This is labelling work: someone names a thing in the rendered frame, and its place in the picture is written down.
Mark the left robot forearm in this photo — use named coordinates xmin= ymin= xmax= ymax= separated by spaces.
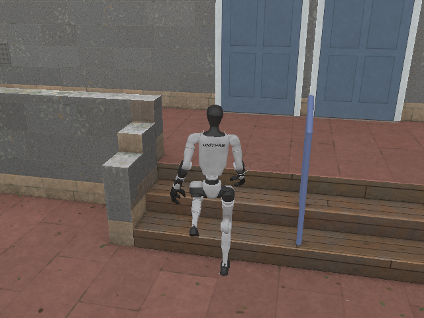
xmin=173 ymin=160 xmax=187 ymax=189

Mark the robot left upper arm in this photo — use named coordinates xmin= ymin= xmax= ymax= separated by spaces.
xmin=182 ymin=133 xmax=201 ymax=170

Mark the humanoid robot torso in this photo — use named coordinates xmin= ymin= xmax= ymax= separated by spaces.
xmin=198 ymin=130 xmax=229 ymax=199

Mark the right robot forearm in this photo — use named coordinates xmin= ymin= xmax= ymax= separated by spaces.
xmin=236 ymin=161 xmax=245 ymax=180

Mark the right robot hand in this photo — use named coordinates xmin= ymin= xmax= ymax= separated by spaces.
xmin=230 ymin=176 xmax=245 ymax=186

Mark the left robot hand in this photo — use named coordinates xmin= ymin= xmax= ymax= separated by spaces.
xmin=170 ymin=187 xmax=186 ymax=204

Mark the robot right shin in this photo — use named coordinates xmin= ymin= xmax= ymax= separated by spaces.
xmin=221 ymin=222 xmax=232 ymax=267

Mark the robot right upper arm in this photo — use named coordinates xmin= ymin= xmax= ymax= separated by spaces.
xmin=228 ymin=134 xmax=243 ymax=171

